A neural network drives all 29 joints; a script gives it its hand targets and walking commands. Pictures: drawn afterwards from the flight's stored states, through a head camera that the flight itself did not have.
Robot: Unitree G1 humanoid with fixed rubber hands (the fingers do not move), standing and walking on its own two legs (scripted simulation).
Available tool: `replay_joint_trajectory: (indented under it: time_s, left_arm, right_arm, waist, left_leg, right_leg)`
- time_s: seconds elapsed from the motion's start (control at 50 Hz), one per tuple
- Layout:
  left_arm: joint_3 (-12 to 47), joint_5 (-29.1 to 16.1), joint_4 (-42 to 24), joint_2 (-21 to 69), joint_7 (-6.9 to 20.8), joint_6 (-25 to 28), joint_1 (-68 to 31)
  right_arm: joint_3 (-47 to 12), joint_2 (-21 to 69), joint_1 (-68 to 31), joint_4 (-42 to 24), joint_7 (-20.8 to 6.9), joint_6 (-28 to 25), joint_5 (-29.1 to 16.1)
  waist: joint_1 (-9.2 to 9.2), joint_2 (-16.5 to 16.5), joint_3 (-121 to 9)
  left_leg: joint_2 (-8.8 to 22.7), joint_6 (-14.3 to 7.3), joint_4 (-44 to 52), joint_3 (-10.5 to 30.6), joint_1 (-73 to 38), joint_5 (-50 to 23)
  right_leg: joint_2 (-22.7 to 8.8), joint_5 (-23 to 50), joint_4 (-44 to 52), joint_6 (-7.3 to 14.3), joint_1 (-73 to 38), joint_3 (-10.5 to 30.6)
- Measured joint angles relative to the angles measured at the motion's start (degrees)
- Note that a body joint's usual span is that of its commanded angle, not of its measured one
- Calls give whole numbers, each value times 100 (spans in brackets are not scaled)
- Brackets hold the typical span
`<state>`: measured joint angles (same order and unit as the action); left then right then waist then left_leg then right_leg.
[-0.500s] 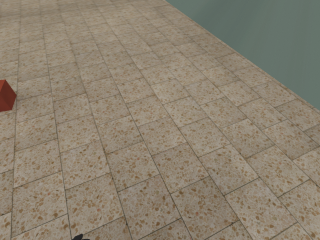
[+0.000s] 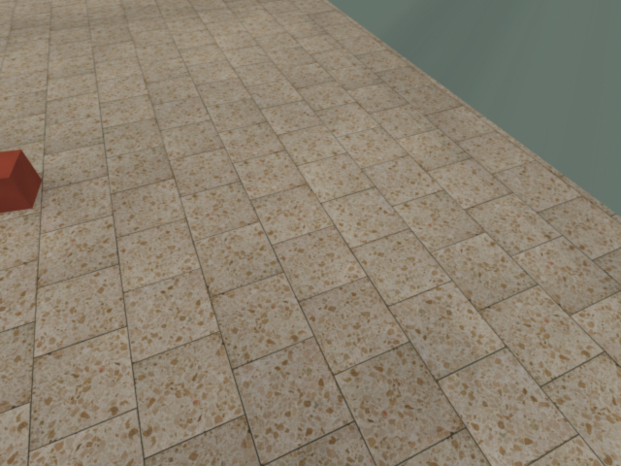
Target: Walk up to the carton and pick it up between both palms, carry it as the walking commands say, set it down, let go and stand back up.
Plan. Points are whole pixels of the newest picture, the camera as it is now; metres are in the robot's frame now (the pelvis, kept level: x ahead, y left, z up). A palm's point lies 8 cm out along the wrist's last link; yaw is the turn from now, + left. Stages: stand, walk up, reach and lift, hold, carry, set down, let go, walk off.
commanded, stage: stand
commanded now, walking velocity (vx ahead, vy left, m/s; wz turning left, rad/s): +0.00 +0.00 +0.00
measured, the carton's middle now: (2, 182) +1.38 +1.38 -0.68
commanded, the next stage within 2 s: walk up in 1.52 s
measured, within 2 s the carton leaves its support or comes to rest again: neither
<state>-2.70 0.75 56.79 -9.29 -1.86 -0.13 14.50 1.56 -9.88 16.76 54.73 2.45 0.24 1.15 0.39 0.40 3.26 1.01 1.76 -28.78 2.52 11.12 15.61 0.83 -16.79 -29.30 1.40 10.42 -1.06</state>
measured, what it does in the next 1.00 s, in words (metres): stands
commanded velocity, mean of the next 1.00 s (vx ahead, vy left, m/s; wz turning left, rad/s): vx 0.00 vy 0.00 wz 0.00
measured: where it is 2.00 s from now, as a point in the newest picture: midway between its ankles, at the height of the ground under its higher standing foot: outside the picture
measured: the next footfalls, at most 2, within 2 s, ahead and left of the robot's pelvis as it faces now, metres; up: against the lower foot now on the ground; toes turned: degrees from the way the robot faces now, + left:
none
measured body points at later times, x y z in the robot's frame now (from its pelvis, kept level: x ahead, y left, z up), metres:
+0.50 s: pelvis -0.02 +0.00 +0.00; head -0.01 +0.00 +0.45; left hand -0.04 +0.21 -0.16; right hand -0.04 -0.21 -0.16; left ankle +0.00 +0.14 -0.74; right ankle -0.01 -0.10 -0.74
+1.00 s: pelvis -0.02 +0.00 +0.01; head -0.01 +0.00 +0.45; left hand -0.05 +0.21 -0.16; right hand -0.03 -0.20 -0.16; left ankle +0.00 +0.14 -0.74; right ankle -0.01 -0.10 -0.74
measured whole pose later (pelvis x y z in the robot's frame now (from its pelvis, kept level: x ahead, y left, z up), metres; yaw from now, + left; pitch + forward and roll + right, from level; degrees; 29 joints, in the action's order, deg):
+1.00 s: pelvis -0.02 +0.00 +0.01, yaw +0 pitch -1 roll +0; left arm -1.2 0.6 67.0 -6.2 -2.3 0.5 17.9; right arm -0.1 -6.5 18.6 64.2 2.5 -0.6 0.8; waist 0.5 0.0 1.7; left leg 0.8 1.6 -24.9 2.5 11.6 12.0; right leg 0.5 -13.2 -25.6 1.0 10.9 -1.0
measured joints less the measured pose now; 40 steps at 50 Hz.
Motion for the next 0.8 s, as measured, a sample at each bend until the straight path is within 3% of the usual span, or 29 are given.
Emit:
replay_joint_trajectory:
  time_s: [0.36, 0.8]
  left_arm:
    - [42, 6, 788, 194, -14, -13, 165]
    - [109, -2, 964, 285, -20, 14, 287]
  right_arm:
    - [-98, 233, 195, 769, 3, -9, -25]
    - [-154, 288, 214, 939, -2, -55, -18]
  waist:
    - [-6, 1, 29]
    - [10, -50, -112]
  left_leg:
    - [-27, -8, 366, 4, -106, -323]
    - [-26, -11, 409, -3, 70, -409]
  right_leg:
    - [-32, 284, 306, -23, -83, -5]
    - [-33, 381, 364, -37, 88, 2]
